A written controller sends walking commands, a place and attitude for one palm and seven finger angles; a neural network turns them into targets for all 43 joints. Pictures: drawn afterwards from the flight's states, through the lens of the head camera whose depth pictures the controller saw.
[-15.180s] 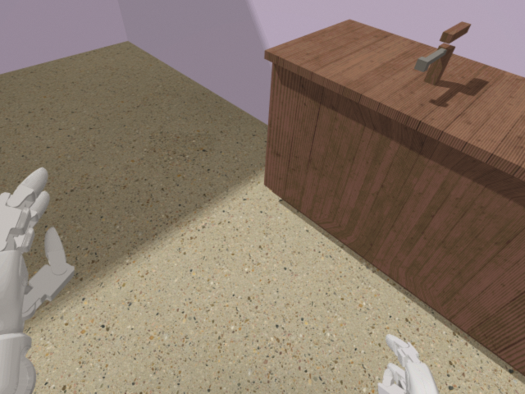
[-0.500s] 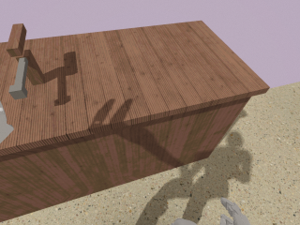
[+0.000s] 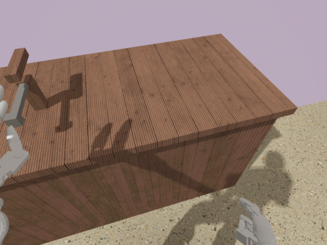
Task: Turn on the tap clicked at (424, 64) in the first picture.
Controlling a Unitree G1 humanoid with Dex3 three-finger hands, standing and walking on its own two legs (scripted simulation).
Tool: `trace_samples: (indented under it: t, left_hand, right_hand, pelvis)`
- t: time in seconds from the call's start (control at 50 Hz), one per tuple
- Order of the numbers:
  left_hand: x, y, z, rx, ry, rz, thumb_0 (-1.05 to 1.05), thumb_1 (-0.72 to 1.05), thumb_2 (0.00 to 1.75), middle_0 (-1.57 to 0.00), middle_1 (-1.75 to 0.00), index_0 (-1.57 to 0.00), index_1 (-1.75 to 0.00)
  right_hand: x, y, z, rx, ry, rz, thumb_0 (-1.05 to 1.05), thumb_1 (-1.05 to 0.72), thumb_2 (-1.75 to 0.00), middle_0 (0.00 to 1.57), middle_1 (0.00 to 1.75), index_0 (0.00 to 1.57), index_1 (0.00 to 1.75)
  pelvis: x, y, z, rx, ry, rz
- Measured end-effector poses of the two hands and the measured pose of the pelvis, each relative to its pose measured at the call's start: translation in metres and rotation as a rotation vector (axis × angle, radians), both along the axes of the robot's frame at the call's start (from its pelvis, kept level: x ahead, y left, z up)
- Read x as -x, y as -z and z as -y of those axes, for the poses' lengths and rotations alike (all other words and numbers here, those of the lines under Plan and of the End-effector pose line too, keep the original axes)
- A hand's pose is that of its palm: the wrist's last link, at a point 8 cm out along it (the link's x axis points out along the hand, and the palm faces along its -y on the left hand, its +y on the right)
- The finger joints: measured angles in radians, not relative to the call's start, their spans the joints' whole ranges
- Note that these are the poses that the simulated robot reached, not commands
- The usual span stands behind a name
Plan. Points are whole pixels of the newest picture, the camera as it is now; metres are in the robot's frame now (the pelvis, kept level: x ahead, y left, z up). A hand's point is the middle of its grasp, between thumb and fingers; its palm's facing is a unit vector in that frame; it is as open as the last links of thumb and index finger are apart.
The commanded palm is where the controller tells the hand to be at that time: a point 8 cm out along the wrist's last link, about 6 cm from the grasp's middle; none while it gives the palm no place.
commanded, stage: come to a stop and stand still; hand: left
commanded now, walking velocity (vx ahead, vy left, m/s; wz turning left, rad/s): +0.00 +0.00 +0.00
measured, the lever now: (14, 120) +0.35 +0.40 +0.12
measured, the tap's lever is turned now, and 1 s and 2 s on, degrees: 0 0 0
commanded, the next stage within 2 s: look again from close up in 0.26 s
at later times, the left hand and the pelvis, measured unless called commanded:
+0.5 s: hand (2, 135) +0.24 +0.30 +0.21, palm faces +0.47 -0.81 -0.36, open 7.4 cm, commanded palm +0.16 +0.30 +0.18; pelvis -0.02 +0.03 +0.00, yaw -3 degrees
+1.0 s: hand (10, 160) +0.22 +0.30 +0.17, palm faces +0.39 -0.86 -0.33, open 7.4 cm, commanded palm +0.16 +0.33 +0.18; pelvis -0.01 +0.06 +0.01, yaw -3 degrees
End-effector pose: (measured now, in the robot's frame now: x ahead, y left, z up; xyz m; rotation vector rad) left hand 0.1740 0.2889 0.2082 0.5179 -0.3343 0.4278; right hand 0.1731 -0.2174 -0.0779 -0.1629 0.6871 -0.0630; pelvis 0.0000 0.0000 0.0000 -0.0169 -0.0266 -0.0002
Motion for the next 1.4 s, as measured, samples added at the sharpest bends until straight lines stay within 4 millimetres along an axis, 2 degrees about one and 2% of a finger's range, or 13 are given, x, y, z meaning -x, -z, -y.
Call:
trace_samples:
  t: [0.12,0.18,0.34,0.44,0.5,0.6,0.68,0.78,0.88,1.08,1.18,1.32,1.4]
  left_hand:
    - [-0.006,0.047,0.004,0.139,0.016,-0.186,0.02,0.89,0.90,-0.21,-0.31,-0.21,-0.30]
    - [-0.004,0.049,0.006,0.156,0.044,-0.192,0.02,0.89,0.90,-0.21,-0.31,-0.21,-0.30]
    - [0.003,0.005,-0.011,0.044,0.061,-0.001,0.02,0.89,0.90,-0.22,-0.31,-0.22,-0.30]
    - [-0.016,-0.032,-0.050,-0.084,0.017,0.161,0.02,0.89,0.90,-0.22,-0.31,-0.22,-0.30]
    - [-0.023,-0.012,-0.046,0.000,0.047,0.096,0.02,0.89,0.90,-0.21,-0.30,-0.21,-0.30]
    - [-0.019,0.048,-0.013,0.118,0.201,-0.153,0.02,0.90,0.90,-0.20,-0.30,-0.21,-0.30]
    - [-0.014,0.071,-0.022,0.132,0.206,-0.243,0.02,0.89,0.90,-0.22,-0.31,-0.22,-0.30]
    - [-0.008,0.043,-0.052,0.072,0.105,-0.133,0.02,0.88,0.90,-0.22,-0.31,-0.22,-0.30]
    - [0.001,0.012,-0.057,0.049,0.076,0.018,0.02,0.89,0.90,-0.21,-0.31,-0.22,-0.30]
    - [-0.008,0.045,-0.043,0.148,0.068,-0.118,0.02,0.89,0.90,-0.21,-0.31,-0.21,-0.30]
    - [-0.027,0.014,-0.072,0.014,0.022,0.025,0.02,0.88,0.90,-0.22,-0.31,-0.22,-0.30]
    - [-0.016,0.019,-0.018,0.062,0.156,-0.036,0.02,0.90,0.90,-0.21,-0.30,-0.21,-0.30]
    - [-0.014,0.039,-0.017,0.064,0.166,-0.149,0.02,0.89,0.90,-0.21,-0.31,-0.22,-0.30]
  right_hand:
    - [0.001,-0.003,0.002,0.020,0.029,-0.019,0.01,-0.90,-0.90,0.21,0.30,0.20,0.30]
    - [0.006,-0.008,0.002,0.051,0.036,-0.031,0.01,-0.90,-0.90,0.21,0.30,0.20,0.30]
    - [0.015,-0.014,-0.007,0.088,0.020,-0.027,0.01,-0.90,-0.90,0.20,0.30,0.20,0.30]
    - [0.026,-0.011,-0.022,0.058,-0.047,0.000,0.01,-0.90,-0.90,0.20,0.30,0.20,0.30]
    - [0.036,-0.012,-0.025,0.030,-0.013,0.029,0.01,-0.90,-0.90,0.21,0.30,0.20,0.30]
    - [0.056,-0.014,-0.028,0.045,0.078,0.019,0.01,-0.90,-0.90,0.21,0.30,0.20,0.30]
    - [0.068,-0.017,-0.031,0.090,0.099,-0.032,0.01,-0.90,-0.90,0.21,0.30,0.20,0.30]
    - [0.064,-0.015,-0.039,0.116,0.048,-0.063,0.01,-0.90,-0.90,0.21,0.30,0.20,0.30]
    - [0.043,-0.015,-0.050,0.096,0.002,-0.028,0.02,-0.90,-0.90,0.21,0.30,0.20,0.30]
    - [0.009,-0.023,-0.062,0.037,-0.011,0.054,0.01,-0.90,-0.90,0.21,0.30,0.20,0.30]
    - [0.012,-0.019,-0.056,0.053,-0.052,0.015,0.01,-0.90,-0.90,0.21,0.30,0.20,0.30]
    - [0.019,-0.015,-0.037,0.013,0.023,0.058,0.01,-0.90,-0.90,0.21,0.30,0.20,0.30]
    - [0.025,-0.012,-0.027,0.034,0.071,0.019,0.01,-0.90,-0.90,0.21,0.30,0.20,0.30]
  pelvis:
    - [-0.004,-0.002,-0.005,-0.011,0.007,0.007]
    - [-0.003,-0.003,-0.006,-0.013,0.011,0.015]
    - [0.005,-0.005,-0.014,0.001,0.005,0.017]
    - [0.015,-0.002,-0.019,0.003,0.031,0.003]
    - [0.016,-0.003,-0.031,0.004,0.058,0.006]
    - [0.014,-0.004,-0.048,-0.001,0.084,0.011]
    - [0.017,-0.004,-0.052,-0.007,0.082,0.011]
    - [0.019,-0.004,-0.056,-0.003,0.058,0.014]
    - [0.017,-0.005,-0.060,0.004,0.051,0.012]
    - [0.011,-0.006,-0.054,0.000,0.054,0.009]
    - [0.018,-0.004,-0.041,-0.006,0.040,-0.003]
    - [0.007,-0.003,-0.046,-0.003,0.062,-0.004]
    - [0.001,-0.005,-0.042,-0.006,0.064,-0.012]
